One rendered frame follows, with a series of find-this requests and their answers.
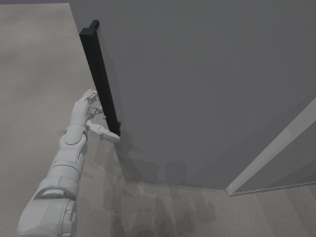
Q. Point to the robot left hand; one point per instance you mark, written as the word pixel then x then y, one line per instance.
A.
pixel 83 113

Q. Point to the fridge door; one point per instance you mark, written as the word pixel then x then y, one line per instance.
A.
pixel 202 87

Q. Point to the robot left forearm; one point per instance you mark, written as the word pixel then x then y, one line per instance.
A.
pixel 66 168

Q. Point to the handle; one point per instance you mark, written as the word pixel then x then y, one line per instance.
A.
pixel 92 49

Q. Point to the left robot upper arm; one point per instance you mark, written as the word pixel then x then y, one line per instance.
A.
pixel 49 217

